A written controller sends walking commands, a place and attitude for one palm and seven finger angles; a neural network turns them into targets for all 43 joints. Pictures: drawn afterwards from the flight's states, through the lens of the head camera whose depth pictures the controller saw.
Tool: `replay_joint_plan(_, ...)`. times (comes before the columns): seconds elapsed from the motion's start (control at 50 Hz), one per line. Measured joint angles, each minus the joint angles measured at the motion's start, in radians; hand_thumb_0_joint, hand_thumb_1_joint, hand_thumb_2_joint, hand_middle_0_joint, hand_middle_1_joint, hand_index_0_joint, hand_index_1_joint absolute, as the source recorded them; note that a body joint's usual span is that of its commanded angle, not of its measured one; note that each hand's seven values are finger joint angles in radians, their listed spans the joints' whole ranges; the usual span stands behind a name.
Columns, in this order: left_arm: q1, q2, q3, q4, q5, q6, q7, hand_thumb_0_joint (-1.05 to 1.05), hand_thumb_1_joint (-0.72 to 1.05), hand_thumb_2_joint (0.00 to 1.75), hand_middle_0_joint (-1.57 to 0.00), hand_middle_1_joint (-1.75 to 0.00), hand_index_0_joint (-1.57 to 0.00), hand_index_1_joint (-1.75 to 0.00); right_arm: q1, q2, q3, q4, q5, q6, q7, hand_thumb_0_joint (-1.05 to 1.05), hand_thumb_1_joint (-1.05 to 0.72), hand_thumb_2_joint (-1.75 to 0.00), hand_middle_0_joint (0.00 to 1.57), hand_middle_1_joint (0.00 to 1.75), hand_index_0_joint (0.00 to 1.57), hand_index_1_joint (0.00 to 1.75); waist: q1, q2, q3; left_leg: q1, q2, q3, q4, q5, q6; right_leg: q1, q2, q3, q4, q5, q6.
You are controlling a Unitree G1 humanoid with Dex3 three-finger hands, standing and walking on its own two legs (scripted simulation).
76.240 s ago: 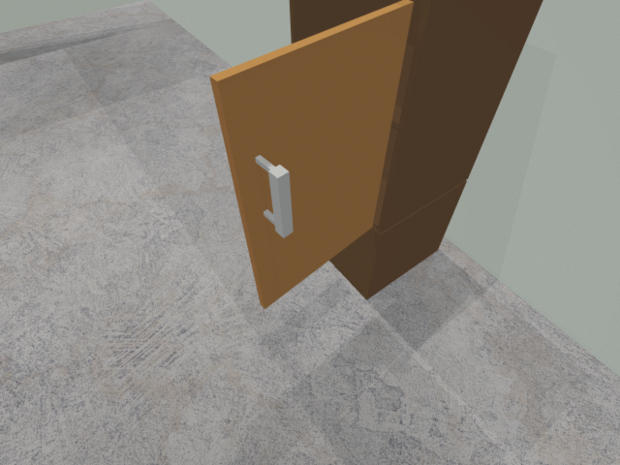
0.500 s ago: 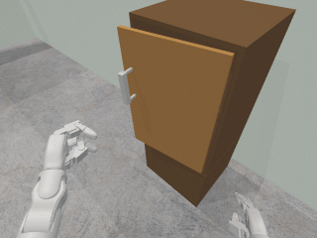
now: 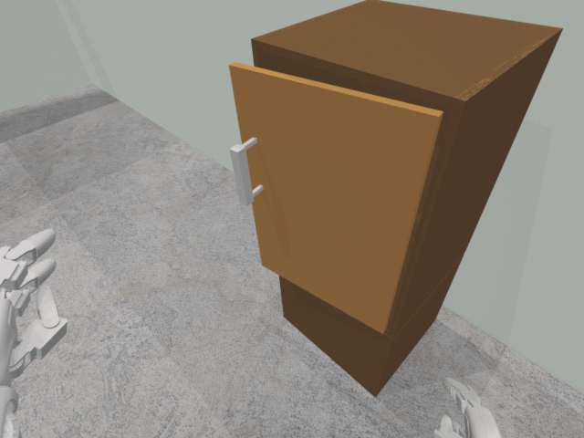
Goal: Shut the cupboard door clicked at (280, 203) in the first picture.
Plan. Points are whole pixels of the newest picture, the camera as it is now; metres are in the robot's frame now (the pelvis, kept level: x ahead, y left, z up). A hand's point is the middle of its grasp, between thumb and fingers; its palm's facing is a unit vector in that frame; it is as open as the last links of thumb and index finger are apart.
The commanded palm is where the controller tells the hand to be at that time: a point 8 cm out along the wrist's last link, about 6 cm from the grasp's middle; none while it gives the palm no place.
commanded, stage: draw the hand back to the body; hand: left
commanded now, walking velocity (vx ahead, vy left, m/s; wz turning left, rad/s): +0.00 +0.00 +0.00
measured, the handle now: (249, 171) +0.63 +0.18 +0.03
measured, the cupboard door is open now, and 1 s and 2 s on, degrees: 9 9 9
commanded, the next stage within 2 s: step back with the hand held close in 0.28 s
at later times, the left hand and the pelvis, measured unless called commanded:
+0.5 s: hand (66, 323) +0.18 +0.27 +0.15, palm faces +0.45 -0.78 -0.43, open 7.4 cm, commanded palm +0.12 +0.30 +0.17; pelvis -0.02 +0.00 +0.00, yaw +1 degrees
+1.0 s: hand (17, 372) +0.13 +0.29 +0.15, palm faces +0.42 -0.77 -0.48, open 7.4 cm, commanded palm +0.07 +0.32 +0.17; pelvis -0.07 +0.02 -0.01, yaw +0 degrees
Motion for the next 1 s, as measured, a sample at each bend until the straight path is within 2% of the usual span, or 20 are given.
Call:
replay_joint_plan(0.08,-0.037,-0.022,-0.014,0.024,0.005,-0.002,0.009,0.02,0.89,0.9,-0.26,-0.36,-0.26,-0.36,-0.016,-0.004,-0.002,0.006,-0.001,-0.011,-0.006,0.02,-0.91,-0.9,0.2,0.3,0.2,0.3,0.006,-0.001,0.01,-0.005,-0.005,-0.005,0.0,0.008,0.001,-0.006,-0.005,-0.005,0.008,0.001,0.0)
replay_joint_plan(0.16,-0.059,-0.029,-0.028,0.039,0.005,0.003,0.009,0.02,0.89,0.9,-0.23,-0.33,-0.23,-0.32,-0.026,0.008,0.005,0.006,-0.003,-0.016,-0.009,0.02,-0.91,-0.9,0.2,0.3,0.2,0.3,0.002,-0.012,0.015,-0.005,-0.004,-0.004,-0.006,0.015,-0.001,-0.011,-0.004,-0.004,0.011,0.005,-0.003)
replay_joint_plan(0.42,-0.043,-0.005,-0.01,0.016,0.0,-0.017,-0.001,0.02,0.89,0.9,-0.22,-0.3,-0.21,-0.3,-0.012,0.024,0.011,0.009,-0.004,-0.024,-0.004,0.02,-0.9,-0.9,0.2,0.3,0.2,0.3,-0.012,-0.011,0.013,0.007,0.008,0.005,-0.006,0.016,-0.008,0.0,0.007,0.005,0.003,0.013,-0.009)
replay_joint_plan(0.52,-0.029,0.006,0.015,0.023,0.008,-0.047,0.005,0.01,0.89,0.9,-0.21,-0.3,-0.21,-0.3,-0.012,0.008,0.0,-0.011,-0.003,0.013,0.002,0.02,-0.9,-0.9,0.2,0.3,0.2,0.3,-0.041,0.002,-0.003,-0.1,0.017,-0.019,0.066,0.001,-0.005,-0.068,0.016,-0.02,0.01,0.023,-0.01)
replay_joint_plan(0.62,0.035,0.015,0.003,-0.034,0.008,-0.058,0.017,0.02,0.89,0.9,-0.21,-0.3,-0.21,-0.3,-0.015,-0.011,-0.019,-0.021,0.0,0.049,-0.007,0.02,-0.91,-0.9,0.2,0.3,0.2,0.3,-0.06,-0.014,0.005,-0.164,0.001,-0.017,0.1,-0.003,0.006,-0.138,-0.003,-0.018,0.056,0.015,0.002)
replay_joint_plan(0.7,0.077,0.048,0.015,-0.085,0.004,-0.055,0.023,0.02,0.89,0.9,-0.22,-0.3,-0.22,-0.3,-0.013,-0.011,-0.027,-0.042,0.001,0.076,-0.022,0.02,-0.91,-0.9,0.2,0.3,0.2,0.3,-0.062,-0.034,0.01,-0.18,-0.016,0.001,0.098,0.007,0.018,-0.173,-0.021,0.0,0.087,0.013,0.016)
replay_joint_plan(0.82,0.059,0.1,0.066,-0.107,0.002,-0.07,0.035,0.02,0.89,0.9,-0.22,-0.3,-0.22,-0.3,-0.024,0.008,-0.022,-0.07,0.002,0.089,-0.03,0.02,-0.91,-0.9,0.2,0.3,0.2,0.3,-0.061,-0.053,0.006,-0.208,-0.023,0.021,0.11,0.022,0.029,-0.213,-0.03,0.019,0.114,0.027,0.024)
replay_joint_plan(1.0,0.04,0.065,0.062,-0.077,0.028,-0.098,0.037,0.01,0.89,0.9,-0.21,-0.3,-0.21,-0.3,-0.014,0.022,-0.005,-0.089,0.002,0.072,-0.02,0.01,-0.9,-0.9,0.2,0.3,0.2,0.3,-0.069,-0.058,-0.015,-0.283,-0.012,0.017,0.172,0.036,0.033,-0.274,-0.022,0.013,0.149,0.054,0.019)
